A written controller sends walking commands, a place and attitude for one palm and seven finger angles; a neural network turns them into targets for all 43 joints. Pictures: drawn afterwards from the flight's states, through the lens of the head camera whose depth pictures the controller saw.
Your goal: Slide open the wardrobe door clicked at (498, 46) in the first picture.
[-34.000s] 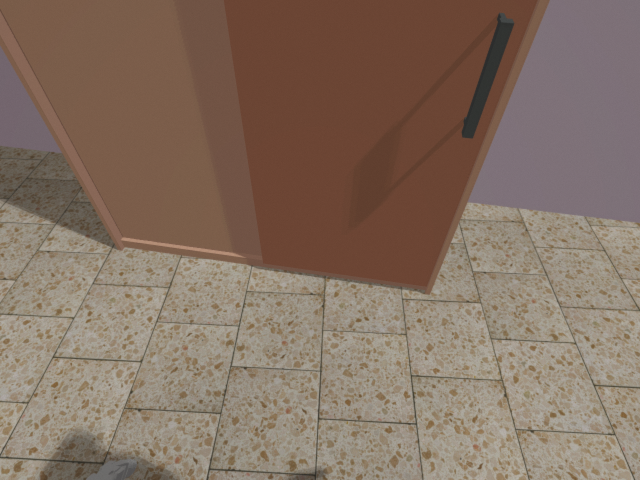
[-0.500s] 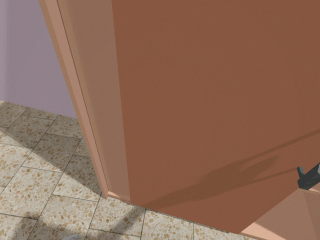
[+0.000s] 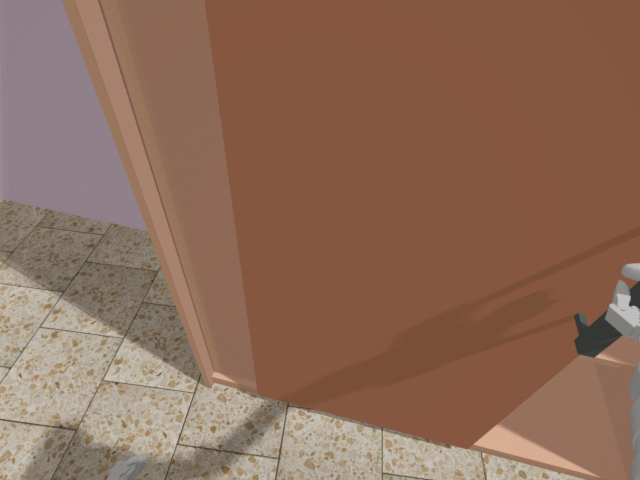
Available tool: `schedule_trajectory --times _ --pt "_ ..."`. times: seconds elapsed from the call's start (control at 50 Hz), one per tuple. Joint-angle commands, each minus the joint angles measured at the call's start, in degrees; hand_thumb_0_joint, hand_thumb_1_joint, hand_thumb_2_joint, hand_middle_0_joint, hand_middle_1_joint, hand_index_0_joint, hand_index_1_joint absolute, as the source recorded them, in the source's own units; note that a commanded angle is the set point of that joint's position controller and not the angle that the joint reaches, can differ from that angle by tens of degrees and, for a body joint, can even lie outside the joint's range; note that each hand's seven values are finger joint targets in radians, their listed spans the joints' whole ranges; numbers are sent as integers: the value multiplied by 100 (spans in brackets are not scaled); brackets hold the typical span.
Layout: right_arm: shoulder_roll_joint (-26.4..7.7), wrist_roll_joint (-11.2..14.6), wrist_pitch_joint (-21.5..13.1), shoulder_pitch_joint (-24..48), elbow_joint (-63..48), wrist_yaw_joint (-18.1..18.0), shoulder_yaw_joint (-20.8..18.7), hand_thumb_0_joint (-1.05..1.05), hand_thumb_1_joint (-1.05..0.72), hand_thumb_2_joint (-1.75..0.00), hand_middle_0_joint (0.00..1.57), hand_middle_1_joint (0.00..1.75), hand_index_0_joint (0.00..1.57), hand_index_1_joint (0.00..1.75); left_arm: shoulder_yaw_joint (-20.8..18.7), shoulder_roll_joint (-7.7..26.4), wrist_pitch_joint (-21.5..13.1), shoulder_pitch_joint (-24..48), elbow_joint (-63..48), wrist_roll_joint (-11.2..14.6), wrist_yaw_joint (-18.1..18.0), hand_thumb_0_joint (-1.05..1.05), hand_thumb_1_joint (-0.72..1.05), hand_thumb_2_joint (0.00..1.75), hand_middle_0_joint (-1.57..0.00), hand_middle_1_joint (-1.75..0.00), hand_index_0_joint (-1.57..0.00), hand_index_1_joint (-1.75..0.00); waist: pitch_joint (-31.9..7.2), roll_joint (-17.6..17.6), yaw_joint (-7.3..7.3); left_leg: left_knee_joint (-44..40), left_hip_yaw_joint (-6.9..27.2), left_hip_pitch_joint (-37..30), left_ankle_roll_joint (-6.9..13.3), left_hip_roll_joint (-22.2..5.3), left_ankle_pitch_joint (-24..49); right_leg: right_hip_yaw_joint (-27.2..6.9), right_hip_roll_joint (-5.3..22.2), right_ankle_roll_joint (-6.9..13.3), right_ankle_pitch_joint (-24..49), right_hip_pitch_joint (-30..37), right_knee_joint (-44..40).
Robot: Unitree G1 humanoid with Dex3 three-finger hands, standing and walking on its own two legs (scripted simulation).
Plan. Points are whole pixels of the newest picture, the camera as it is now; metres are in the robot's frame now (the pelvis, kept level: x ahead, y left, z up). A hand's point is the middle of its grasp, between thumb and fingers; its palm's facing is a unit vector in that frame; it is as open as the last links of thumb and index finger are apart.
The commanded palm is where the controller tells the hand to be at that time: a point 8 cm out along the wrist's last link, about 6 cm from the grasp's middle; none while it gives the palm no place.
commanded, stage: stop walking and hold the door there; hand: right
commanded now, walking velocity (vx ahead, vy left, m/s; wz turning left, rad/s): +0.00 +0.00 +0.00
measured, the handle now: (632, 289) +0.36 -0.39 +0.09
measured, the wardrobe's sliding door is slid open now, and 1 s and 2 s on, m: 0.45 0.45 0.45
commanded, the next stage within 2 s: loosen the grip on the handle in 1.70 s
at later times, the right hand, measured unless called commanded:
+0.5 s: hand (620, 310) +0.33 -0.36 +0.08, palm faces +0.58 +0.75 -0.32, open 5.5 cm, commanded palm +0.28 -0.39 +0.04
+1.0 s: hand (615, 320) +0.32 -0.36 +0.07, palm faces +0.41 +0.88 -0.22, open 5.1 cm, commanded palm +0.28 -0.39 +0.04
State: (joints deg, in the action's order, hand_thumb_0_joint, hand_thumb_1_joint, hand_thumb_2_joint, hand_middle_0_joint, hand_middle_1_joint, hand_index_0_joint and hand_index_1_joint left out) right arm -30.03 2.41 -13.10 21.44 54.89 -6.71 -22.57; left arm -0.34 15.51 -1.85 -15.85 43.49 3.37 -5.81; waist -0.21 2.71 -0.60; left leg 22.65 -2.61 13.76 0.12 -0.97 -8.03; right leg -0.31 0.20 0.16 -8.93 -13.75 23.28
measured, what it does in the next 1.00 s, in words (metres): steps on the spot: right foot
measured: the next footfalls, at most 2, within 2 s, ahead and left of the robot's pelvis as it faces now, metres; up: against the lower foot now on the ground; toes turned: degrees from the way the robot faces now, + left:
right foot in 0.84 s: -0.01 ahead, -0.21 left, +0.00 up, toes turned -14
left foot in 1.16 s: +0.01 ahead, +0.02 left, +0.00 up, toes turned -3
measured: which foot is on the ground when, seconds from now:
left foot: down 0.00-0.88, up 0.90-1.00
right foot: down 0.00-0.54, up 0.56-0.82, down 0.84-1.00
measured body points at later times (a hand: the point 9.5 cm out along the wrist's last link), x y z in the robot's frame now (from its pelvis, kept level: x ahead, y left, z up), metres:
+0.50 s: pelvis +0.01 +0.01 +0.00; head +0.01 +0.04 +0.45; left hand +0.13 +0.29 -0.12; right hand +0.29 -0.40 +0.10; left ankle +0.05 +0.12 -0.74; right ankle +0.04 -0.12 -0.74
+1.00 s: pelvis -0.04 -0.08 +0.00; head +0.00 -0.08 +0.45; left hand +0.11 +0.16 -0.12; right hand +0.30 -0.41 +0.08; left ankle -0.02 +0.07 -0.70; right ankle -0.04 -0.20 -0.74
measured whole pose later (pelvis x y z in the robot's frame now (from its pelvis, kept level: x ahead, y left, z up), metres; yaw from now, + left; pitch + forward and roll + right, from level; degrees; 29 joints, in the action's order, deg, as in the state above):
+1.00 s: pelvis -0.04 -0.08 +0.00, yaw -8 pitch -1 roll +0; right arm -20.1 2.6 -12.1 27.6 43.8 -5.3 -11.7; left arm -0.8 12.3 1.6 -12.6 41.1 3.2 -5.8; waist 5.3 -0.2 0.3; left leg 47.5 -3.6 21.6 -1.2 -6.1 -24.3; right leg 5.9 2.2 0.5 -12.2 -11.3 24.0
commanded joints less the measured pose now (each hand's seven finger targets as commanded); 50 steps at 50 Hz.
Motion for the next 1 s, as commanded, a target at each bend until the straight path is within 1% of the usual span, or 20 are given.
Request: schedule_trajectory --times 0.0,0.16,0.2,0.24,0.32,0.42,0.48,0.52,0.58,0.64,0.68,0.74,0.8,0.84,0.86,0.88,0.9,0.92,0.94,0.98 --pt "-1210 -162 166 1168 62 35 80 0 -90 -90 45 140 45 140 -324 1004 -187 214 -544 9 -85 0 90 90 -20 -30 -20 -30 -192 -666 178 -881 949 264 124 -663 -1728 -549 563 177 -1090 5 -359" --pt "-1269 -145 129 1070 395 106 0 0 -90 -90 45 140 45 140 -342 1000 -182 328 -446 31 -66 0 90 90 -20 -30 -20 -30 -216 -877 164 -846 880 248 96 -699 -1388 -483 566 170 -534 115 -208" --pt "-1346 -134 123 1030 420 108 -28 0 -90 -90 45 140 45 140 -337 1024 -158 333 -406 28 -66 0 90 90 -20 -30 -20 -30 -170 -704 164 -835 847 212 97 -686 -1317 -476 547 176 -462 90 -222" --pt "-1326 -132 121 1022 506 131 -41 0 -90 -90 45 140 45 140 -354 1013 -165 377 -424 41 -59 0 90 90 -20 -30 -20 -30 -167 -890 162 -872 880 239 98 -716 -1315 -453 547 161 -437 116 -165" --pt "-1625 -133 149 979 637 147 -247 0 -90 -90 45 140 45 140 -375 1086 -171 416 -386 37 -40 0 90 90 -20 -30 -20 -30 -140 -896 147 -901 861 206 88 -732 -1338 -446 512 152 -415 57 -131" --pt "-1440 -111 131 1042 666 166 -84 0 -90 -90 45 140 45 140 -356 1041 -161 410 -433 71 -41 0 90 90 -20 -30 -20 -30 -87 -797 161 -991 883 398 82 -721 -1670 -409 489 163 -597 134 -128" --pt "-1658 -150 114 930 747 143 -191 0 -90 -90 45 140 45 140 -429 1086 -88 371 -431 62 -26 0 90 90 -20 -30 -20 -30 -33 -941 130 -1343 1235 195 198 -1224 -2002 -204 237 131 -843 -140 393" --pt "-1793 -163 91 1097 661 139 -340 0 -90 -90 45 140 45 140 -472 1104 -50 371 -431 25 13 0 90 90 -20 -30 -20 -30 -66 -1321 104 -1458 1484 195 391 -1709 -1790 -171 167 70 -967 -237 1035" --pt "-1830 -141 118 1044 615 183 -389 0 -90 -90 45 140 45 140 -489 1189 -36 388 -390 -46 23 0 90 90 -20 -30 -20 -30 -105 -1222 97 -1150 1207 -183 566 -2004 -466 -197 248 33 -1259 -474 1523" --pt "-1802 -158 153 1021 408 225 -484 0 -90 -90 45 140 45 140 -480 1151 -9 457 -460 -97 39 0 90 90 -20 -30 -20 -30 -170 -1610 12 -933 841 -420 526 -1977 422 50 265 -27 -1299 -496 1471" --pt "-1493 -113 145 1190 76 246 -193 0 -90 -90 45 140 45 140 -465 1103 37 487 -482 -85 20 0 90 90 -20 -30 -20 -30 -168 -1460 68 -810 699 -442 488 -2053 596 129 307 -48 -1220 -279 1183" --pt "-1150 -114 186 1393 -296 244 -17 0 -90 -90 45 140 45 140 -461 970 110 483 -589 -103 11 0 90 90 -20 -30 -20 -30 -349 -1861 48 -752 586 -390 377 -1983 186 451 273 -87 -970 46 602" --pt "-713 -70 141 1815 -1141 264 364 0 -90 -90 45 140 45 140 -433 828 194 518 -686 -83 -10 0 90 90 -20 -30 -20 -30 -520 -1435 127 -120 280 -297 137 -1602 -318 789 264 -37 -166 632 -460" --pt "-263 -102 49 1930 -1500 279 668 0 -90 -90 45 140 45 140 -475 886 157 383 -769 -37 -86 0 90 90 -20 -30 -20 -30 -700 -826 74 596 88 -134 -29 -910 -660 474 726 125 140 739 -760" --pt "307 -154 27 1839 -1454 297 1154 0 -90 -90 45 140 45 140 -423 819 185 433 -819 -26 -66 0 90 90 -20 -30 -20 -30 -660 237 140 1162 -268 292 -150 -614 -1311 27 1115 284 -334 702 -862" --pt "373 -114 -13 2059 -1910 254 1279 0 -90 -90 45 140 45 140 -346 745 174 537 -896 20 -89 0 90 90 -20 -30 -20 -30 -611 1080 183 2254 -444 600 -184 -346 -1553 -669 1534 635 -842 619 -1272" --pt "79 -135 -19 2054 -1908 127 1017 0 -90 -90 45 140 45 140 -332 700 156 511 -915 13 -127 0 90 90 -20 -30 -20 -30 -621 851 163 3011 -244 1033 -127 -302 -1833 -1223 1830 984 -577 738 -1261" --pt "152 -130 -6 1997 -1813 101 1118 0 -90 -90 45 140 45 140 -330 699 151 467 -872 -27 -113 0 90 90 -20 -30 -20 -30 -578 269 133 3229 -92 1268 -77 -324 -1975 -1385 1957 1172 236 949 -995" --pt "349 -108 5 2041 -1849 142 1289 0 -90 -90 45 140 45 140 -314 691 158 455 -851 -45 -81 0 90 90 -20 -30 -20 -30 -644 -83 112 3111 -94 1392 -80 -340 -2038 -1130 1948 1199 1148 1278 -688" --pt "527 -91 52 2272 -2084 229 1543 0 -90 -90 45 140 45 140 -236 634 152 437 -849 -44 -19 0 90 90 -20 -30 -20 -30 -775 151 97 2649 -174 1343 -80 -313 -1967 -653 1846 1142 2168 1740 -336"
